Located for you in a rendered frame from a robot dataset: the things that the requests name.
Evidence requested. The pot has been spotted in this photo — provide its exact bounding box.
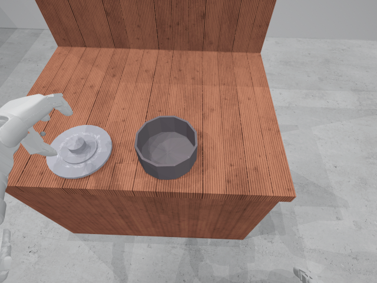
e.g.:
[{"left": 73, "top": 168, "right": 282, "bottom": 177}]
[{"left": 134, "top": 116, "right": 198, "bottom": 180}]

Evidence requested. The left robot forearm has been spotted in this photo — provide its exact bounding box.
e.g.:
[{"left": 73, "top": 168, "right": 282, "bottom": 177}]
[{"left": 0, "top": 113, "right": 28, "bottom": 225}]

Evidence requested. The knob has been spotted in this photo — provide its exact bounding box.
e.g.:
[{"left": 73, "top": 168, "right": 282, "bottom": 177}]
[{"left": 66, "top": 136, "right": 87, "bottom": 153}]

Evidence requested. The left robot hand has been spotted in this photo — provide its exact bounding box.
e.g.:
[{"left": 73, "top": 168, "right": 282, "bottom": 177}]
[{"left": 0, "top": 93, "right": 73, "bottom": 157}]

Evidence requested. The table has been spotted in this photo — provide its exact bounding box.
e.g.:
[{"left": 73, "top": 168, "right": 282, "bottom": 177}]
[{"left": 5, "top": 0, "right": 296, "bottom": 240}]

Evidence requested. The robot left upper arm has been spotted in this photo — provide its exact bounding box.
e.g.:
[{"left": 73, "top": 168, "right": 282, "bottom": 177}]
[{"left": 0, "top": 227, "right": 12, "bottom": 283}]

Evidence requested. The right robot hand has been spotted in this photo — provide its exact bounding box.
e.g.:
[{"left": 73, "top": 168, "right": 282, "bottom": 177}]
[{"left": 293, "top": 266, "right": 324, "bottom": 283}]

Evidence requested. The lid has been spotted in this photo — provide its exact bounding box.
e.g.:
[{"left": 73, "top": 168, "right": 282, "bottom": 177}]
[{"left": 46, "top": 125, "right": 113, "bottom": 179}]

